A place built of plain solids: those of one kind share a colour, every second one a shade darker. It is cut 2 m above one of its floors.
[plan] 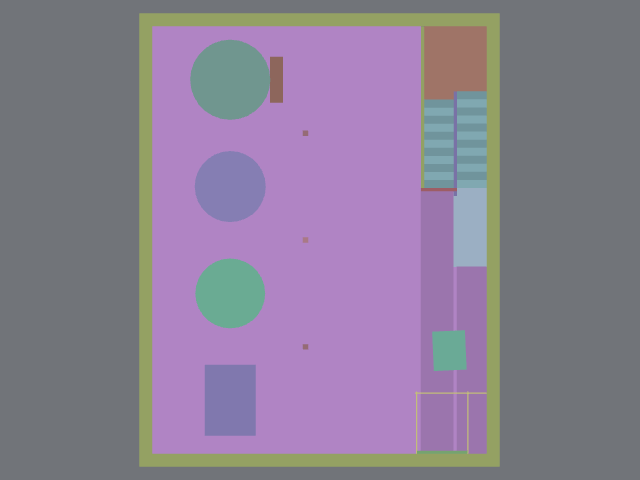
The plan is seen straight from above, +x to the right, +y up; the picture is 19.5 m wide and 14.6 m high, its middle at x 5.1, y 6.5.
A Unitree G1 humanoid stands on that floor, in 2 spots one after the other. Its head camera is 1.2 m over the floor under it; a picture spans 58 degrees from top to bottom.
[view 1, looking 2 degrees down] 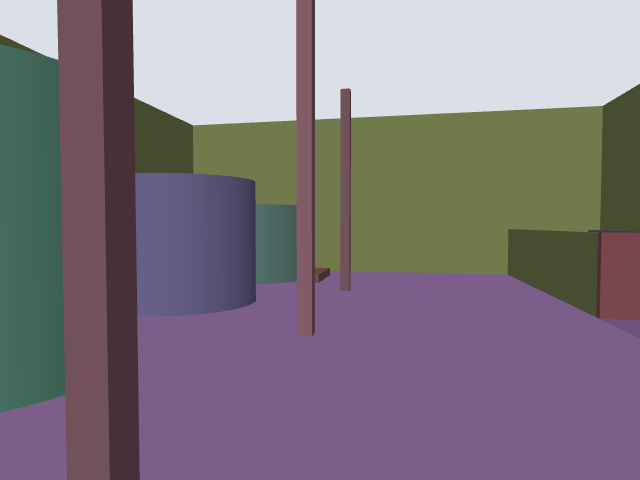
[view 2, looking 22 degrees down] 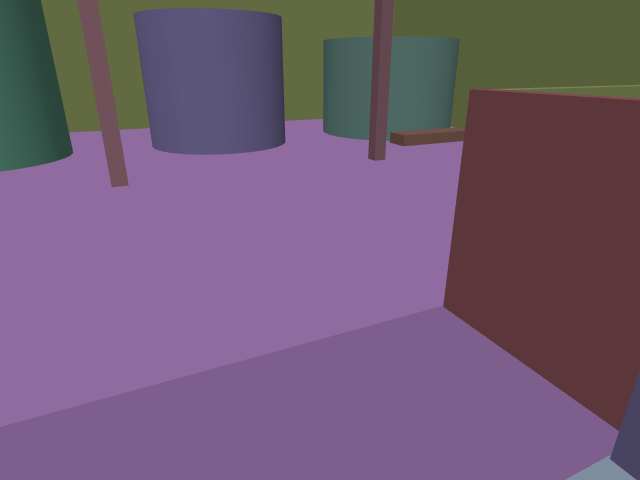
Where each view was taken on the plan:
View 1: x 5.71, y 1.90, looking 101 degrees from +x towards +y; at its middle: wall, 11.32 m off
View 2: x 9.72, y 6.53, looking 155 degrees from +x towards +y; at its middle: upper_floor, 3.21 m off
